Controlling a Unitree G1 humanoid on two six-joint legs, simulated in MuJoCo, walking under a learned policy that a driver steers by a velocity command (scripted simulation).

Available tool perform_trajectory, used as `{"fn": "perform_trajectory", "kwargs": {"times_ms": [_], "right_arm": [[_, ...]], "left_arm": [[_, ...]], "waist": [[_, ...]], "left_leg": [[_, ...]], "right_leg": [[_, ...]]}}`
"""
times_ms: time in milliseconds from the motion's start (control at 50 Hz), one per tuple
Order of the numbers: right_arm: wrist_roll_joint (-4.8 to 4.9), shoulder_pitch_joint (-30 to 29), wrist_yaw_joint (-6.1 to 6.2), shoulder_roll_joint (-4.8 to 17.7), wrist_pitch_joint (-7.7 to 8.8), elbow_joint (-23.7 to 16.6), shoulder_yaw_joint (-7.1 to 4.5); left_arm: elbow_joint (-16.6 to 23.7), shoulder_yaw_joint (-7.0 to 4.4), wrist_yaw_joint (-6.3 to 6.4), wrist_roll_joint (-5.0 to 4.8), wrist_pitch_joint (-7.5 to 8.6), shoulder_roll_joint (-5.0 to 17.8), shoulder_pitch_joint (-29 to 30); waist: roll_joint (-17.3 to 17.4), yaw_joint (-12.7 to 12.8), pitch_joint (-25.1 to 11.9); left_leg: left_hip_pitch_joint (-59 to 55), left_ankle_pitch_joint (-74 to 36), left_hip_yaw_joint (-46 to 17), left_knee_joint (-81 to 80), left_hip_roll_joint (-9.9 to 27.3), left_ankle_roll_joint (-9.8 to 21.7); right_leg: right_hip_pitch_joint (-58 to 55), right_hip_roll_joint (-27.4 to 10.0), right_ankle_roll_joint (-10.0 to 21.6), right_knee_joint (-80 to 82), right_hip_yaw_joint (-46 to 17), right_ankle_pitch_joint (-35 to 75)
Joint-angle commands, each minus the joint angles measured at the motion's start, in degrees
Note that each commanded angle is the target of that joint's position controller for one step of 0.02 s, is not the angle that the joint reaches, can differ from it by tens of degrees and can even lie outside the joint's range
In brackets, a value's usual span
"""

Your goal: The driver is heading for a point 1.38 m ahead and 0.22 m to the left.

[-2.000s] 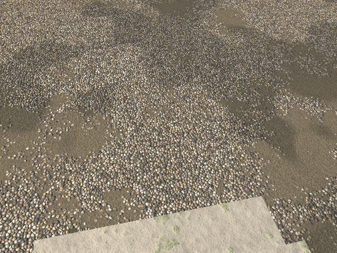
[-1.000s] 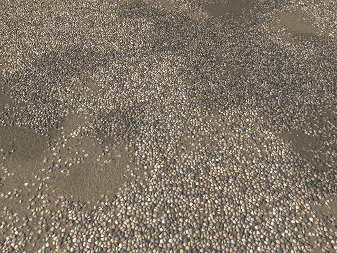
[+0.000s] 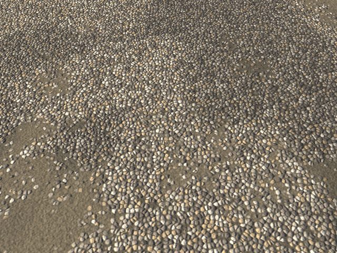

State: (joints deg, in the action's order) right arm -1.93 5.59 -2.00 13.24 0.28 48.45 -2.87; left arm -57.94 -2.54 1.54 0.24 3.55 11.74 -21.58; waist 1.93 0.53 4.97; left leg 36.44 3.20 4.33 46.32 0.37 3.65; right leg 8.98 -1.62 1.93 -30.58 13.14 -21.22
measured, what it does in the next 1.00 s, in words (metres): steps on the spot, turning left: left foot, then right foot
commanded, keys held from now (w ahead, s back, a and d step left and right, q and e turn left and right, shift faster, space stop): q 0.40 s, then no key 0.60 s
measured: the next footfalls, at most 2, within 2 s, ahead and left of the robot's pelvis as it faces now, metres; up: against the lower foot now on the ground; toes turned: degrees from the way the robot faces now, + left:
left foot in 0.08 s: +0.17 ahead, +0.07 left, +0.00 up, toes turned +6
right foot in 0.60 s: +0.12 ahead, -0.13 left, +0.00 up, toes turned +21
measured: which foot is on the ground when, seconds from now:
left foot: up 0.00-0.06, down 0.08-0.62, up 0.64-0.90, down 0.92-1.00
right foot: down 0.00-0.08, up 0.10-0.58, down 0.60-1.00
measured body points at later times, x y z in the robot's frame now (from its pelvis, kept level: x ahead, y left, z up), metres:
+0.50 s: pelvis +0.05 -0.02 +0.00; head +0.08 +0.00 +0.45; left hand +0.11 +0.27 -0.12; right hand +0.21 -0.26 -0.11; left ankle +0.13 +0.07 -0.73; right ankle +0.11 -0.16 -0.69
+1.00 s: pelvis +0.07 -0.06 +0.01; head +0.08 -0.06 +0.46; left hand +0.04 +0.19 -0.13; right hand +0.24 -0.26 -0.13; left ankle +0.02 +0.05 -0.73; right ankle +0.09 -0.14 -0.73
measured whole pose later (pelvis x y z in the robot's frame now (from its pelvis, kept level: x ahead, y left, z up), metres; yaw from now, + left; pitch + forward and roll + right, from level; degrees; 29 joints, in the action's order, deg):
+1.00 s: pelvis +0.07 -0.06 +0.01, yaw +20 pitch -1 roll +1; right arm -0.4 10.9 0.2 12.3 -0.5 53.2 -1.6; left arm -50.0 -2.1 -0.2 1.0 0.5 11.8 -16.3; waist -0.4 1.3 2.4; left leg 8.8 14.4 -3.3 24.8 -1.6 -0.1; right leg 9.5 2.7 3.2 -25.7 0.7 -14.1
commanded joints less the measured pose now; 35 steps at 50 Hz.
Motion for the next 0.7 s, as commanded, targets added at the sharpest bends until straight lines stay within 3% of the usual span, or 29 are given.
{"fn": "perform_trajectory", "kwargs": {"times_ms": [20, 60, 80, 100, 120, 140, 160, 180, 220, 280, 380, 520, 560, 580, 600, 620, 640, 660, 680, 700], "right_arm": [[-0.31, 5.9, -1.22, 0.4, -0.05, -1.9, 0.23], [-0.53, 10.0, -0.91, 2.1, 1.09, -1.1, -0.56], [-0.76, 11.6, -0.35, 6.2, 2.06, -1.6, -1.71], [-0.02, 10.6, 0.01, 13.3, 1.57, -3.5, -3.37], [3.16, 15.5, 0.4, 12.5, 0.22, -3.5, -3.44], [2.38, 11.9, 1.08, 12.1, -0.63, -4.2, -3.28], [1.71, 7.4, 1.7, 9.6, -1.3, -4.9, -2.6], [1.58, 4.6, 2.14, 8.3, -1.64, -5.4, -2.2], [1.13, 2.5, 2.33, 6.5, -1.79, -6.2, -1.86], [1.53, 4.0, 1.47, 8.9, -1.44, -6.0, -2.86], [1.32, 6.2, 1.48, 10.3, -2.23, -6.6, -3.8], [0.29, 7.1, 1.06, 9.4, -2.3, -6.4, -3.52], [0.37, 7.1, 1.01, 9.0, -2.72, -5.9, -3.34], [0.9, 7.2, 1.34, 8.5, -2.81, -5.6, -3.17], [1.11, 8.1, 1.72, 7.4, -2.43, -5.3, -2.92], [2.4, 9.8, 1.79, 4.5, -1.96, -5.4, -2.36], [1.14, 6.8, 1.87, 6.6, -1.12, -6.0, -3.02], [0.19, 5.6, 1.64, 7.6, -0.78, -5.6, -3.34], [0.41, 7.9, 1.01, 6.2, -0.77, -4.4, -3.03], [0.46, 9.9, 0.58, 5.9, -0.96, -3.3, -2.82]], "left_arm": [[5.0, -1.43, 0.14, 0.2, -0.03, 7.3, 3.8], [4.9, -1.98, -0.12, 0.67, -1.08, 8.6, 1.2], [5.3, -2.44, -0.5, 0.74, -1.44, 9.8, -2.7], [8.0, -1.37, -0.9, 0.62, -2.36, 4.6, -7.6], [9.6, -1.71, -1.02, 1.78, -3.78, 7.5, -2.0], [11.1, -1.66, -0.83, 0.93, -4.61, 6.9, 2.1], [11.6, -1.48, -0.38, 1.03, -4.89, 6.1, 4.6], [11.9, -1.58, 0.12, 1.41, -5.14, 6.5, 5.3], [11.2, -1.65, 0.34, 2.32, -6.21, 6.5, 3.4], [12.6, -1.56, -0.51, 1.68, -6.67, 5.5, 4.7], [15.6, -1.87, -0.81, 1.57, -6.89, 6.5, 11.1], [15.5, -1.53, -0.86, 0.38, -5.73, 6.2, 8.2], [14.7, -1.48, -0.6, 0.08, -5.31, 6.1, 3.5], [14.1, -1.48, -0.16, 0.35, -4.97, 6.0, 1.1], [14.2, -1.92, 0.39, 0.85, -4.58, 8.2, 0.4], [16.1, -2.67, 0.69, 1.64, -4.12, 13.1, 1.3], [17.2, -2.65, 0.37, 2.15, -3.89, 14.5, 6.2], [16.6, -1.92, 0.28, 1.9, -3.5, 11.4, 7.4], [16.5, -1.4, 0.08, 1.6, -3.07, 9.7, 10.0], [16.7, -1.45, -0.19, 1.66, -2.92, 9.4, 11.5]], "waist": [[-7.4, -4.0, -4.9], [-4.3, -5.1, -7.5], [2.7, -5.4, -10.9], [15.5, -1.3, -16.5], [5.0, -5.5, -21.5], [2.9, -4.7, -15.9], [1.5, -3.2, -9.9], [2.1, -1.4, -6.9], [3.4, 0.1, -7.3], [1.5, 0.4, -9.6], [4.3, -2.0, -8.7], [7.2, -1.9, -9.4], [7.4, -0.1, -8.6], [6.8, 1.1, -7.6], [3.3, 1.0, -6.3], [-9.5, 0.4, -7.9], [-11.3, 0.5, -2.2], [-5.2, -1.1, -1.0], [-6.1, -3.3, -1.5], [-8.2, -4.1, -2.3]], "left_leg": [[-15.5, 1.5, 0.2, -4.8, -0.5, 2.7], [-21.9, 3.2, 1.0, -12.6, -3.2, 4.5], [-29.3, -16.9, -6.7, -17.4, 1.9, 6.7], [-40.1, -50.6, -30.3, -14.3, 21.2, 17.4], [-40.8, -37.4, -37.2, -19.1, 21.8, 20.6], [-35.7, -22.6, -35.0, -22.8, 20.6, 19.9], [-29.2, -13.5, -31.6, -25.2, 17.6, 17.4], [-24.5, -8.9, -28.1, -27.1, 14.3, 14.5], [-19.4, -6.0, -23.8, -28.3, 9.9, 11.2], [-19.5, -0.9, -23.7, -28.9, 7.8, 9.4], [-21.2, 23.2, -30.5, -33.1, 7.2, 7.5], [-17.3, 23.9, -31.6, -34.0, 6.8, 6.4], [-14.9, 24.6, -31.7, -33.8, 6.0, 5.2], [-11.7, 25.6, -30.6, -33.1, 4.1, 3.3], [-7.7, 25.4, -27.7, -29.2, 1.2, 0.3], [-2.6, 25.7, -18.8, -14.5, -5.3, -2.5], [0.0, 24.1, -12.7, -5.8, -10.0, -2.8], [-5.5, 19.6, -15.7, -0.6, -6.8, -2.9], [-8.1, 16.2, -15.2, 2.3, -7.4, -2.9], [-8.8, 14.4, -14.5, 5.1, -7.4, -3.2]], "right_leg": [[4.4, -16.1, 4.4, 2.8, -5.2, 46.8], [2.4, -14.5, 3.1, -11.0, -3.0, 45.0], [6.6, -10.8, 0.4, -24.1, -0.9, 29.5], [21.1, 0.1, -2.8, -46.5, -0.4, -19.5], [26.2, 2.0, -2.8, -49.3, -11.8, -19.5], [29.2, 0.9, -2.7, -49.7, -13.6, -14.9], [30.0, -0.3, -2.3, -47.0, -14.0, -9.6], [28.6, -1.2, -2.1, -43.0, -14.7, -5.9], [23.0, -0.5, -1.9, -38.8, -13.9, -1.5], [21.3, 0.4, -2.4, -33.6, -14.9, 1.0], [23.3, 1.6, -3.9, -23.9, -16.5, 1.7], [10.9, 4.8, -0.7, -11.7, -14.0, -2.6], [3.9, 5.7, 1.6, -1.4, -12.6, -1.2], [-1.4, 5.6, 2.7, 6.5, -12.3, 2.2], [-5.5, 1.7, 3.3, 12.1, -16.2, 1.4], [-6.9, -12.4, 6.4, 19.1, -34.3, -9.8], [4.4, -20.5, 9.5, 22.9, -44.0, -9.2], [9.0, -17.1, 9.7, 21.0, -38.5, -5.6], [10.2, -13.0, 7.9, 19.7, -32.9, -0.6], [8.7, -10.1, 6.7, 18.3, -28.7, 3.7]]}}
Velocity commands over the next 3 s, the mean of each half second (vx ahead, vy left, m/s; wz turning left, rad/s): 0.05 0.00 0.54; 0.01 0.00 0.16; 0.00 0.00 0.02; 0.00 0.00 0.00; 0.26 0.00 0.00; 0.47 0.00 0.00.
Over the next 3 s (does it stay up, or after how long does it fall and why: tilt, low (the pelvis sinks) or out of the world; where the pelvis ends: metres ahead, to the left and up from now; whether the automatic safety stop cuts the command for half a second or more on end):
stays up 0.42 0.05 0.01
